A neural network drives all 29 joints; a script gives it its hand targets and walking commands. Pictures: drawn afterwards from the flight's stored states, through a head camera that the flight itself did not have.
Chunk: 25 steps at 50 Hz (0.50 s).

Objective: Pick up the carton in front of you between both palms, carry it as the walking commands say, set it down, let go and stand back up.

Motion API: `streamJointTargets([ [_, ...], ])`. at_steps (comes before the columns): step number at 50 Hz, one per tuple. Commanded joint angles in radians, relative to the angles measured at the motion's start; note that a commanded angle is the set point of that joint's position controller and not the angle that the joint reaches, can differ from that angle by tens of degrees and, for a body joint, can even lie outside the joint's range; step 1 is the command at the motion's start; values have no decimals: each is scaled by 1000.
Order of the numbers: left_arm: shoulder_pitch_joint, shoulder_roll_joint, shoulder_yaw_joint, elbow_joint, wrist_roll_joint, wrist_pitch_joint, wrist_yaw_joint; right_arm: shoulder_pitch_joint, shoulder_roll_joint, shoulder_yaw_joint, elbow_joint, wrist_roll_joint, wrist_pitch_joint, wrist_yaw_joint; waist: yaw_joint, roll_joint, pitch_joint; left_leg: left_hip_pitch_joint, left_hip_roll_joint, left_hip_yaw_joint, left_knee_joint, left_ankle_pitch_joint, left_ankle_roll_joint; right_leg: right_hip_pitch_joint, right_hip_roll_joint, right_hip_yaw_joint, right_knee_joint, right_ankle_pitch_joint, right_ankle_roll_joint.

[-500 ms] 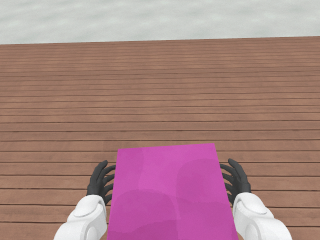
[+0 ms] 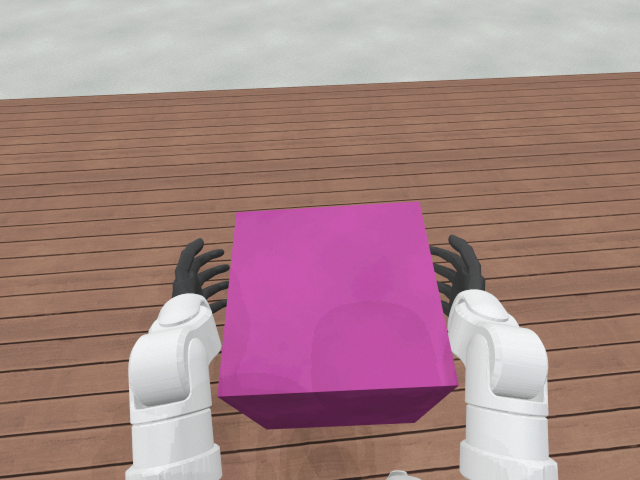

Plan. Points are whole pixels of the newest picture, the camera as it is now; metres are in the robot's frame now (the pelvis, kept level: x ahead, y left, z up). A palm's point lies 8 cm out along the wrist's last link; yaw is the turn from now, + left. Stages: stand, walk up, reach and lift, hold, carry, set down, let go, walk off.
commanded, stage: carry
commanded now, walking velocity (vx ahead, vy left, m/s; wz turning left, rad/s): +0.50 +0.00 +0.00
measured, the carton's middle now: (334, 328) +0.32 -0.01 +0.03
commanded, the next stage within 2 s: none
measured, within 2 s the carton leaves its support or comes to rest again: neither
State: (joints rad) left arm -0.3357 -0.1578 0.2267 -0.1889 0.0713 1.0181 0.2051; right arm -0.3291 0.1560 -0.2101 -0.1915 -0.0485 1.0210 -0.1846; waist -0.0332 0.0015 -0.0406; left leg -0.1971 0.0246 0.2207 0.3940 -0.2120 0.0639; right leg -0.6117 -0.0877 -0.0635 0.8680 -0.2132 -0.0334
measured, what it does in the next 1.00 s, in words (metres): goes down: right foot, then left foot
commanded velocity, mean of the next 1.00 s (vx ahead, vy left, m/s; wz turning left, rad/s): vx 0.50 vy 0.00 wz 0.00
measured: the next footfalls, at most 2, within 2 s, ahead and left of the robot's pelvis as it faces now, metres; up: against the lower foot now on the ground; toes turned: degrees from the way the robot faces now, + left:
right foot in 0.18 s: +0.29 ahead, -0.10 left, -0.02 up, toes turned -4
left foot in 0.60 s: +0.60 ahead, +0.02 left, -0.04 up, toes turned +6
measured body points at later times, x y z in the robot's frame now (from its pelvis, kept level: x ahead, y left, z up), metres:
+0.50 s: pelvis +0.35 -0.05 -0.03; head +0.45 -0.07 +0.41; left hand +0.68 +0.12 +0.03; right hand +0.70 -0.19 +0.02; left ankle +0.46 +0.08 -0.73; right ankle +0.25 -0.10 -0.76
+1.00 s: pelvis +0.72 -0.08 -0.08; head +0.74 -0.09 +0.37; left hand +1.05 +0.08 +0.02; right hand +1.05 -0.24 +0.02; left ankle +0.56 +0.01 -0.78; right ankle +0.84 -0.17 -0.81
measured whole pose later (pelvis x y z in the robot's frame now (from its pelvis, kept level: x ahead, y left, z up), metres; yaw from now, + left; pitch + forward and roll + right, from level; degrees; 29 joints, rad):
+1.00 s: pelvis +0.72 -0.08 -0.08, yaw +1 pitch +4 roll +1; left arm -0.36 -0.15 0.27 -0.12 0.07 0.92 0.20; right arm -0.38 0.16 -0.21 -0.11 -0.05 0.95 -0.20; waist -0.05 0.00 -0.05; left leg -0.12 -0.02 0.10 0.60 -0.45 0.04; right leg -0.49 -0.02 -0.09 0.44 0.03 -0.05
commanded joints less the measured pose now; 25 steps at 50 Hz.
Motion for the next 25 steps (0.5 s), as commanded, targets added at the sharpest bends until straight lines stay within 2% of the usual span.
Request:
streamJointTargets([
  [1,-582,-643,-561,26,-131,-26,2,-557,646,551,34,144,-31,-3,-33,118,-192,192,224,-180,-113,319,116,-35,28,-61,-164,123,-11],
  [2,-525,-640,-535,81,-126,-29,6,-570,627,541,50,151,-37,-10,-28,87,-185,196,187,-135,-94,387,100,5,32,-59,-234,158,-18],
  [3,-533,-632,-539,89,-124,-35,4,-551,621,533,62,131,-44,-16,-35,99,-205,257,189,-128,-67,418,104,-2,56,-91,-273,187,-19],
  [4,-566,-641,-524,102,-129,-40,0,-631,644,550,58,141,-51,-20,-24,134,-200,278,193,-133,-44,447,80,22,42,-49,-326,196,-34],
  [5,-594,-633,-525,89,-140,-43,-1,-606,643,547,74,144,-54,-20,-21,164,-221,315,177,-123,-11,486,64,47,57,-62,-351,207,-43],
  [6,-593,-634,-506,75,-143,-47,0,-621,675,561,54,160,-60,-23,-3,178,-279,309,182,-107,70,545,34,169,63,-64,-397,228,-53],
  [7,-610,-632,-510,74,-148,-53,-4,-604,665,545,78,135,-55,-27,48,118,-313,271,146,-64,247,563,-4,330,89,-76,-470,259,-54],
  [8,-526,-629,-476,145,-124,-48,0,-644,673,575,62,158,-51,-34,76,-13,-394,129,121,-52,446,433,-17,564,81,-90,-414,207,-35],
  [9,-509,-617,-466,142,-125,-48,-5,-657,658,571,44,159,-49,-36,82,-176,-409,-108,45,-48,659,143,-30,725,-72,128,-347,306,-51],
  [10,-539,-598,-487,128,-131,-47,0,-614,686,560,50,155,-44,-38,74,-321,-431,-426,-94,-118,884,-326,-51,900,-270,564,-431,327,-196],
  [11,-553,-634,-485,112,-147,-51,-2,-656,702,568,16,173,-45,-33,79,-332,-480,-541,-65,-235,1010,-345,-16,951,-292,623,-460,203,-275],
  [12,-581,-675,-518,68,-169,-54,-12,-659,722,558,27,157,-37,-33,89,-231,-410,-580,-23,-247,1006,-300,8,891,-250,542,-452,265,-248],
  [13,-607,-711,-541,56,-181,-60,-21,-641,733,555,33,162,-48,-26,105,-124,-391,-607,-12,-239,985,-253,5,836,-235,515,-452,343,-243],
  [14,-594,-752,-575,10,-215,-70,-34,-682,753,574,-38,188,-68,-22,70,-66,-397,-578,22,-259,903,-184,-1,803,-229,388,-430,477,-195],
  [16,-613,-788,-621,-65,-235,-98,-54,-619,778,579,-34,155,-85,-12,61,-102,-429,-528,34,-249,780,-141,-8,803,-204,311,-426,579,-165],
  [17,-565,-769,-647,-101,-232,-104,-60,-588,775,598,-59,172,-96,-5,59,-107,-443,-523,27,-224,735,-116,-10,789,-188,246,-424,639,-155],
  [18,-604,-776,-662,-154,-246,-114,-62,-567,783,605,-75,159,-109,-4,67,-101,-416,-527,23,-197,693,-80,-8,774,-172,215,-436,689,-131],
  [19,-506,-758,-648,-91,-224,-112,-65,-545,745,622,-86,156,-116,-6,79,-122,-425,-570,17,-182,660,-53,-12,825,-151,192,-432,698,-131],
  [20,-507,-746,-667,-156,-241,-124,-63,-510,760,646,-106,170,-122,-6,73,-126,-398,-550,-3,-154,566,4,-13,799,-110,135,-442,784,-124],
  [21,-465,-720,-667,-135,-224,-120,-61,-502,722,636,-125,157,-127,-8,97,-99,-390,-544,-22,-132,453,77,-16,832,-87,117,-433,798,-141],
  [22,-439,-713,-669,-127,-224,-121,-57,-506,705,644,-144,163,-129,-8,107,-78,-380,-550,-39,-109,417,118,-12,866,-74,114,-404,855,-105],
  [23,-453,-697,-682,-153,-244,-127,-51,-458,689,615,-136,170,-130,-7,104,-80,-383,-509,-34,-122,285,172,-15,874,-59,77,-406,810,-119],
  [24,-447,-684,-665,-154,-238,-130,-48,-491,660,634,-178,174,-133,-7,124,-82,-374,-463,-77,-66,165,255,-15,870,-19,39,-391,795,-110],
  [25,-455,-654,-665,-183,-235,-133,-42,-515,654,640,-198,184,-132,-10,125,-94,-351,-396,-108,-30,49,358,-14,863,25,-4,-371,797,-99],
])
